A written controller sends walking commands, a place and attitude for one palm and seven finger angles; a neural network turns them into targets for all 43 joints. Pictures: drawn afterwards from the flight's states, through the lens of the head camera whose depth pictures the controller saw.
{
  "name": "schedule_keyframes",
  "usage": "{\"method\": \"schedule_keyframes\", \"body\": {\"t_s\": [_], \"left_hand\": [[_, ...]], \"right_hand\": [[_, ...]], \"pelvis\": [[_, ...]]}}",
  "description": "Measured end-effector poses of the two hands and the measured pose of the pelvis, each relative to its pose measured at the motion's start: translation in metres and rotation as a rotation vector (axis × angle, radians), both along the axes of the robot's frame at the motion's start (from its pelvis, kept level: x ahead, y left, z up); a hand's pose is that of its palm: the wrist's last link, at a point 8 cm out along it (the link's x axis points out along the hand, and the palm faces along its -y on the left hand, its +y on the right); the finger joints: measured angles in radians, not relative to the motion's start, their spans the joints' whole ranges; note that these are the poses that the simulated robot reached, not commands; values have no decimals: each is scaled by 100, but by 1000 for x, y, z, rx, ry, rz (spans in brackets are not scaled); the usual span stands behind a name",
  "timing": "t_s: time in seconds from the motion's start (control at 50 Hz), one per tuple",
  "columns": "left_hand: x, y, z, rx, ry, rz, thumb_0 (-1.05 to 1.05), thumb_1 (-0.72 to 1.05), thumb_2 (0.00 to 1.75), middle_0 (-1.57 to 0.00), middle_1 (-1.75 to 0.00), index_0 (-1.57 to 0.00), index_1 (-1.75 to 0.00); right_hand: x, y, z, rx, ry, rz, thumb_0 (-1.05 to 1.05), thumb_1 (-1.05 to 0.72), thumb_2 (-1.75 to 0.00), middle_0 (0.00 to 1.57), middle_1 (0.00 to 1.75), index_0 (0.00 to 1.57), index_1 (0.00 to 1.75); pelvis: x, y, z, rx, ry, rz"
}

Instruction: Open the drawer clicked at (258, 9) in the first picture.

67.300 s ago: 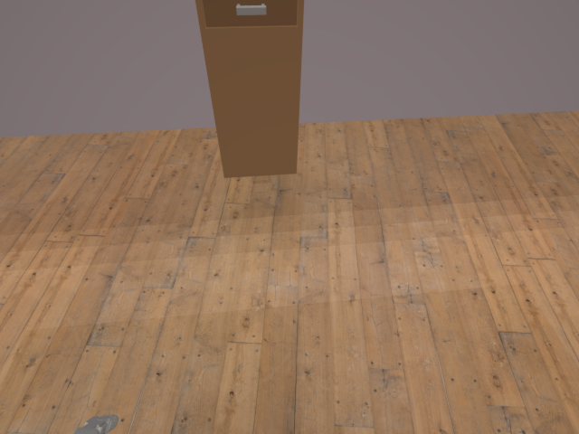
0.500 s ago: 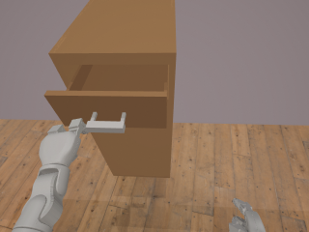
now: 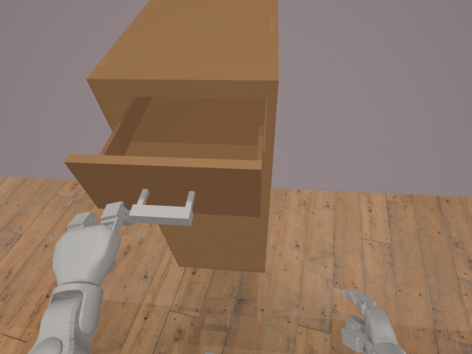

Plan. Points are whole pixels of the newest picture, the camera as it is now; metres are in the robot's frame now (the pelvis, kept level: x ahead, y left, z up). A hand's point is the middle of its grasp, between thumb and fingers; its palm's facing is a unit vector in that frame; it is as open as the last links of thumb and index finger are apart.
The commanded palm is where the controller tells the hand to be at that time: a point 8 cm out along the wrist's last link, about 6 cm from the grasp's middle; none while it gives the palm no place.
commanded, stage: pull the drawer open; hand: left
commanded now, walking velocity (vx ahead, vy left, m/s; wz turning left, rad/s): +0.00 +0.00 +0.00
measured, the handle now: (164, 205) +0.34 +0.17 +0.07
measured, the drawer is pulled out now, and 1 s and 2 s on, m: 0.19 0.29 0.29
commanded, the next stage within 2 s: open the thumb to release the handle in 1.32 s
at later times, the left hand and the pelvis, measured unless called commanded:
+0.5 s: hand (98, 293) +0.19 +0.24 +0.04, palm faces +0.04 -0.15 -0.99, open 5.7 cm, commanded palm +0.15 +0.21 +0.10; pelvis +0.00 +0.00 -0.01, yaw +0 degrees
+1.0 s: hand (83, 332) +0.14 +0.24 +0.04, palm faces +0.02 -0.15 -0.99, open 5.7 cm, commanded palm +0.10 +0.21 +0.10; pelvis +0.00 +0.00 -0.02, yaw -1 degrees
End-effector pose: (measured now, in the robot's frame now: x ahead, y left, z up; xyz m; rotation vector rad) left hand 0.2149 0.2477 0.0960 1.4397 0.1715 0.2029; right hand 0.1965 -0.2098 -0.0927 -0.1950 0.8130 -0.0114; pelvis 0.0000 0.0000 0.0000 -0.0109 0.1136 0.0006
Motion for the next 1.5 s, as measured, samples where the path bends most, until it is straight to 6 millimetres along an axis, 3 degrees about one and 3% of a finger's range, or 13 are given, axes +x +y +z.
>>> {"method": "schedule_keyframes", "body": {"t_s": [0.64, 1.02, 1.42, 1.5], "left_hand": [[-65, -7, 0, -32, 16, 61, 0, 88, 90, -42, -135, -23, -124], [-102, -8, 0, -32, 23, 57, 0, 88, 90, -42, -135, -23, -123], [-105, -4, -1, -31, -13, 25, 0, 88, 90, -42, -135, -27, -126], [-99, 13, 0, 92, 1, -37, 0, 86, 89, -42, -135, -31, -128]], "right_hand": [[10, 5, -1, 23, -59, 63, 1, -90, -90, 20, 30, 20, 30], [2, 4, 0, 13, -86, 64, 1, -90, -90, 20, 30, 20, 30], [-11, 16, -2, 18, -84, 68, 2, -90, -90, 20, 30, 20, 30], [-12, 16, -5, -10, -53, 65, 1, -90, -90, 20, 30, 20, 30]], "pelvis": [[2, -3, -10, -3, 17, -6], [-4, -1, -16, -10, 21, -18], [-12, 7, -19, -18, 13, -20], [-14, 5, -19, -15, 6, -23]]}}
